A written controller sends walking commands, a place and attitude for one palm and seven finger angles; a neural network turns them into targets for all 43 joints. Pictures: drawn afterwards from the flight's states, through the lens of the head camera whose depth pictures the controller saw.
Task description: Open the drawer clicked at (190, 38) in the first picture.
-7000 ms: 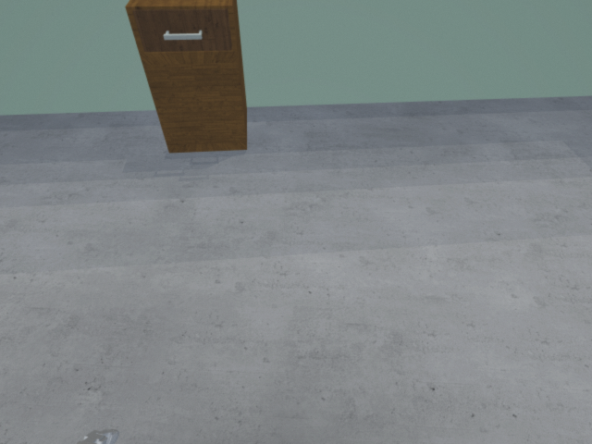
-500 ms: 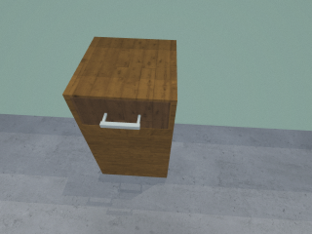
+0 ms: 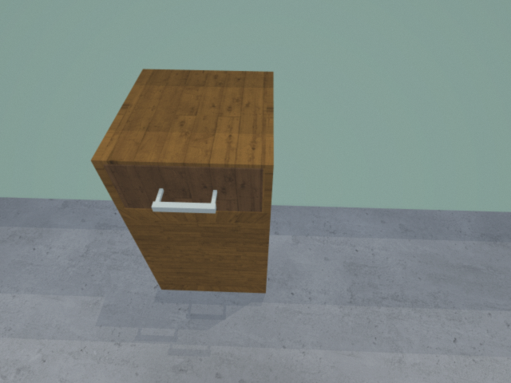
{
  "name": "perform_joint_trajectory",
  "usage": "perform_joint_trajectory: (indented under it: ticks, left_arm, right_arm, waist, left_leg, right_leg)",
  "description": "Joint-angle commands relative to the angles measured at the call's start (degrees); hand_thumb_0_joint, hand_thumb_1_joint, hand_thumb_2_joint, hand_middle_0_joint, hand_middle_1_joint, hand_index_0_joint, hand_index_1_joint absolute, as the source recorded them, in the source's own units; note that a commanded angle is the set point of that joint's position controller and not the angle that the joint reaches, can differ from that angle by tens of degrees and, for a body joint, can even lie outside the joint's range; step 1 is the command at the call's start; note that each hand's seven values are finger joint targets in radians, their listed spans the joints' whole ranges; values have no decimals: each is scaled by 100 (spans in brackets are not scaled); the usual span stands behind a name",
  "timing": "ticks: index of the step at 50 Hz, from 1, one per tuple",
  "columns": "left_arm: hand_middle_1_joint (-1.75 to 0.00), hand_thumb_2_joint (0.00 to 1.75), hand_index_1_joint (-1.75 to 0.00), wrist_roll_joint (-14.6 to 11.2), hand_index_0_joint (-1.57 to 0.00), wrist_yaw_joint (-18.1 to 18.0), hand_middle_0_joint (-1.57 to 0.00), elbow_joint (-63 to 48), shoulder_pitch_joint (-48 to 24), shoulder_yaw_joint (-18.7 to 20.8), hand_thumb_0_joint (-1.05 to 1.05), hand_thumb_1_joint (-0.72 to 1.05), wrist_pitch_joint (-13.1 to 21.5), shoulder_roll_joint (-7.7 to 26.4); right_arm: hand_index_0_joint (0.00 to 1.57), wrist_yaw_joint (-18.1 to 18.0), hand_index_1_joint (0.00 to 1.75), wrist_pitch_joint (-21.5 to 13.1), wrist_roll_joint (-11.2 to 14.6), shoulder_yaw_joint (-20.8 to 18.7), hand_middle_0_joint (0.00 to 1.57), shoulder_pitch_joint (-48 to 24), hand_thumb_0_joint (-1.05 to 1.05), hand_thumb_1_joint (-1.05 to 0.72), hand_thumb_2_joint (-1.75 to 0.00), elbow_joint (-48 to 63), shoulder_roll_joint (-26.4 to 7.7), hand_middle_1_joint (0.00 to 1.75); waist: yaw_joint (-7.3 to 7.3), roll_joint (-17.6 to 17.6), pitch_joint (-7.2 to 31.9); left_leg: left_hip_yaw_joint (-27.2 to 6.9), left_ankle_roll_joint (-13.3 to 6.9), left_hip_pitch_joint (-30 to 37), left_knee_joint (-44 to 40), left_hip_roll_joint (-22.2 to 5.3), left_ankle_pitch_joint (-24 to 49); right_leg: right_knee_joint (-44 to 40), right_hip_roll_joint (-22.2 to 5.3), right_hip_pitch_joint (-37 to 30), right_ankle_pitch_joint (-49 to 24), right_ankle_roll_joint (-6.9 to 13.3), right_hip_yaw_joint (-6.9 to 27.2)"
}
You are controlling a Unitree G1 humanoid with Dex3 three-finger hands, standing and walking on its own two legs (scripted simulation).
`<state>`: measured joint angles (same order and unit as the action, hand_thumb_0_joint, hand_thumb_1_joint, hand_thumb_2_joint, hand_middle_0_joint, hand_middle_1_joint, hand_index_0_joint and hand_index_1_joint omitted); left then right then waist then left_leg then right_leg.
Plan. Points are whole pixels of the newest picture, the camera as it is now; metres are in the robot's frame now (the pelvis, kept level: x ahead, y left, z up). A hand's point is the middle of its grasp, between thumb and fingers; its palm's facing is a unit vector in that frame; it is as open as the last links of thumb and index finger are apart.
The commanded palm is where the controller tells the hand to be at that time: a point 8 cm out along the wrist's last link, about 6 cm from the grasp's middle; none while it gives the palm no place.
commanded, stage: come to a stop and stand still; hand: left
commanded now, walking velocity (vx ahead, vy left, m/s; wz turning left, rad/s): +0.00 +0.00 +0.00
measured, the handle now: (185, 200) +0.55 +0.20 -0.13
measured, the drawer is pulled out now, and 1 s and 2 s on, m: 0.00 0.00 0.00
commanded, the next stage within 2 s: look again from close up in 0.08 s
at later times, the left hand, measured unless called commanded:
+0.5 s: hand out of the picture +0.00 +0.19 -0.19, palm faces +0.03 -0.99 -0.17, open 7.3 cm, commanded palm none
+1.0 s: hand out of the picture -0.05 +0.20 -0.18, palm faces +0.02 -0.99 -0.16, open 7.3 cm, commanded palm none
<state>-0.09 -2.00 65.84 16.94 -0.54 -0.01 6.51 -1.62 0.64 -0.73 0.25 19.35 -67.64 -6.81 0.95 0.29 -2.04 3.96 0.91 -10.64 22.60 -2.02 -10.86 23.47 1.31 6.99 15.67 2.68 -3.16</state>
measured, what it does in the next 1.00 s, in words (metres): stands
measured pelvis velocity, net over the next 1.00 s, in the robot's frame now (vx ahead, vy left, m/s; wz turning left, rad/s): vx -0.01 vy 0.03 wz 0.00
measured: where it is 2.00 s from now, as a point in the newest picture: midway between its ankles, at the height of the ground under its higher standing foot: outside the picture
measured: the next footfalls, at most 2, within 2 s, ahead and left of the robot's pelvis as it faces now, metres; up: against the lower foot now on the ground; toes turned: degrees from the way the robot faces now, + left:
none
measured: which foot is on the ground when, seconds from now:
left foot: down 0.00-1.00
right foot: down 0.00-1.00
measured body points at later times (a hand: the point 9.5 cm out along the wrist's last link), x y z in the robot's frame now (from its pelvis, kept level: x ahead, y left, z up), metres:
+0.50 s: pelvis +0.00 +0.02 -0.01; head -0.01 +0.03 +0.44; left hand +0.00 +0.24 -0.17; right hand +0.03 -0.21 -0.16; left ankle +0.01 +0.13 -0.74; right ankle -0.03 -0.08 -0.74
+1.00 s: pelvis -0.01 +0.03 -0.01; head +0.00 +0.04 +0.44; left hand -0.05 +0.25 -0.17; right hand -0.03 -0.19 -0.16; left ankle +0.01 +0.13 -0.74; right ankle -0.03 -0.08 -0.74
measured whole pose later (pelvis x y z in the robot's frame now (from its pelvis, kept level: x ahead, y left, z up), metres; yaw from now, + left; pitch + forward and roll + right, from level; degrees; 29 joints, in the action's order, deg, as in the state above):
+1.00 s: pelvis -0.01 +0.03 -0.01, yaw +0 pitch +0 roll +0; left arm 1.8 -0.5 61.3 23.0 0.1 -0.8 9.2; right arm -0.9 0.6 -1.5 -0.1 20.1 -61.5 -8.2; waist 0.1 -1.4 0.4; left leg 3.4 -2.6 -15.5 29.6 0.7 -14.3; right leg 30.6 -1.1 11.9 18.8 1.7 -2.3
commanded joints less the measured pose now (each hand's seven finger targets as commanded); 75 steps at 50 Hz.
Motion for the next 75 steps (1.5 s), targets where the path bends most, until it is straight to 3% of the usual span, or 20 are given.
perform_joint_trajectory:
  ticks: [1, 8, 9, 10, 11, 12, 17, 25, 37, 41, 45, 52, 55, 58, 62, 68, 71, 72, 73, 75]
  left_arm:
    - [-30, 90, -30, 13, -20, -51, -20, -143, 408, 118, 0, 90, 78, 487]
    - [-30, 90, -30, 19, -20, -67, -20, -116, 520, 119, 0, 90, 96, 423]
    - [-30, 90, -30, 163, -20, -264, -20, -49, 901, 124, 0, 90, 332, 669]
    - [-30, 90, -30, 145, -20, -246, -20, -122, 872, 155, 0, 90, 403, 920]
    - [-30, 90, -30, 128, -20, -233, -20, -291, 881, 150, 0, 90, 402, 788]
    - [-30, 90, -30, 115, -20, -212, -20, -385, 771, 133, 0, 90, 396, 685]
    - [-30, 90, -30, 78, -20, -130, -20, -581, 609, 95, 0, 90, 216, 612]
    - [-30, 90, -30, 93, -20, -60, -20, -722, 561, 72, 0, 90, 81, 680]
    - [-30, 90, -30, 97, -20, -4, -20, -722, 634, 59, 0, 90, 67, 718]
    - [-30, 90, -30, 162, -20, 58, -20, -673, 729, 78, 0, 90, 11, 641]
    - [-30, 90, -30, 217, -20, 131, -20, -714, 876, 110, 0, 90, -36, 538]
    - [-30, 90, -30, 172, -20, 134, -20, -594, 1255, 198, 0, 90, 106, 577]
    - [-30, 90, -30, 106, -20, 23, -20, -422, 1354, 201, 0, 90, 228, 720]
    - [-30, 90, -30, 70, -20, -35, -20, -381, 1102, 113, 0, 90, 289, 606]
    - [-30, 90, -30, 55, -20, -134, -20, -458, 1135, 189, 0, 90, 209, 783]
    - [-30, 90, -30, 93, -20, -159, -20, -793, 852, 278, 0, 90, 65, 837]
    - [-30, 90, -30, 95, -20, -141, -20, -926, 605, 258, 0, 90, 13, 757]
    - [-30, 90, -30, 132, -20, -293, -20, -786, 900, 246, 0, 90, 160, 888]
    - [-30, 90, -30, 137, -20, -223, -20, -1120, 573, 260, 0, 90, 195, 1240]
    - [-30, 90, -30, 152, -20, -177, -20, -1364, 15, 247, 0, 90, 202, 1210]
  right_arm:
    - [20, -67, 30, -96, 11, -64, 20, 286, 0, -90, -90, 147, -421, 30]
    - [20, -92, 30, -113, 18, -63, 20, 285, 0, -90, -90, 147, -391, 30]
    - [20, -4, 30, -257, 53, -67, 20, -459, 0, -90, -90, 601, -561, 30]
    - [20, 42, 30, -197, 64, -21, 20, -350, 0, -90, -90, 897, -403, 30]
    - [20, 23, 30, -196, 15, -25, 20, 69, 0, -90, -90, 935, -267, 30]
    - [20, 7, 30, -211, 14, -51, 20, 136, 0, -90, -90, 931, -312, 30]
    - [20, -32, 30, -167, 2, -30, 20, 149, 0, -90, -90, 842, -512, 30]
    - [20, -1, 30, -145, -23, -35, 20, 9, 0, -90, -90, 1029, -815, 30]
    - [20, 29, 30, -184, -17, -28, 20, -14, 0, -90, -90, 985, -963, 30]
    - [20, 21, 30, -115, -56, -125, 20, 122, 0, -90, -90, 867, -1126, 30]
    - [20, -22, 30, -88, -72, -228, 20, 175, 0, -90, -90, 903, -1224, 30]
    - [20, -15, 30, -202, -53, -194, 20, 109, 0, -90, -90, 921, -788, 30]
    - [20, -8, 30, -248, -30, -36, 20, 105, 0, -90, -90, 866, -378, 30]
    - [20, -45, 30, -257, 20, 30, 20, 300, 0, -90, -90, 607, -339, 30]
    - [20, -119, 30, -186, 79, -56, 20, 172, 0, -90, -90, 673, -561, 30]
    - [20, -83, 30, -30, 40, -194, 20, -42, 0, -90, -90, 983, -716, 30]
    - [20, -54, 30, -19, 18, -189, 20, -155, 0, -90, -90, 1051, -716, 30]
    - [20, -31, 30, -127, 75, -237, 20, -867, 0, -90, -90, 1508, -881, 30]
    - [20, 50, 30, -44, 63, -238, 20, -512, 0, -90, -90, 1651, -571, 30]
    - [20, 103, 30, -1, 20, -206, 20, -199, 0, -90, -90, 1645, -579, 30]
  waist:
    - [-57, -60, -291]
    - [-65, -16, -335]
    - [-341, -331, -407]
    - [-41, -573, -110]
    - [19, -1063, 554]
    - [42, -968, 893]
    - [-9, 335, -161]
    - [-70, 180, -405]
    - [-145, -17, -186]
    - [-88, 244, -377]
    - [-122, 441, -501]
    - [-219, -284, -404]
    - [-136, -961, -275]
    - [-3, -234, -45]
    - [-135, -59, 236]
    - [-142, -317, 255]
    - [-124, -44, 158]
    - [-294, 137, -227]
    - [-27, -423, 28]
    - [175, -203, 282]
  left_leg:
    - [-457, -162, 180, -277, -395, 308]
    - [-458, -163, 215, -243, -427, 529]
    - [-189, 1, -578, 1268, -385, 483]
    - [-138, -25, -673, 1163, -224, -378]
    - [-221, -178, -745, 1220, -108, -779]
    - [-224, -220, -652, 1111, -48, -670]
    - [-494, -260, -200, 622, -373, 1141]
    - [-798, -359, -545, 100, -404, 84]
    - [-1025, -434, -629, -426, -444, -495]
    - [-1433, -587, -765, -929, -700, -2297]
    - [-1822, -861, -902, -1127, -1004, -2826]
    - [-797, -592, -1279, 115, -376, -1488]
    - [-32, -293, -1226, 1119, 68, -720]
    - [-265, -232, -302, 504, -168, 735]
    - [-303, -236, -26, 736, -315, 2138]
    - [-346, -249, -104, 902, -335, 2007]
    - [-501, -305, -78, 646, -403, 1700]
    - [-277, -164, -274, 1701, -451, 1605]
    - [-288, -171, -795, 1682, -46, -863]
    - [-225, -186, -301, 1052, -44, -790]
  right_leg:
    - [-716, -736, 627, -305, -28, 729]
    - [-630, -707, 568, -698, -29, 686]
    - [-471, -1147, 430, -3918, -361, 1105]
    - [-190, -1457, -92, -5520, -233, 1062]
    - [144, -1456, -661, -5801, -67, 958]
    - [372, -1355, -897, -5977, 122, 814]
    - [154, -743, 525, -2101, 109, 597]
    - [-41, -573, 636, -217, 21, 522]
    - [-64, -621, 352, -234, -85, 378]
    - [347, -366, 725, 763, -60, 75]
    - [791, -196, 1017, 805, -7, -42]
    - [-176, -642, 413, 636, 197, 769]
    - [-541, -1410, 45, -1705, 443, 1471]
    - [53, -1061, 94, -3980, 172, 758]
    - [379, -1031, -104, -4454, -41, 658]
    - [580, -1064, 189, -3605, 75, 725]
    - [486, -874, 509, -2167, 66, 665]
    - [106, -1137, 856, -4182, -159, 1210]
    - [-58, -1520, 634, -3004, 150, 1487]
    - [26, -1308, 934, -1020, 445, 1195]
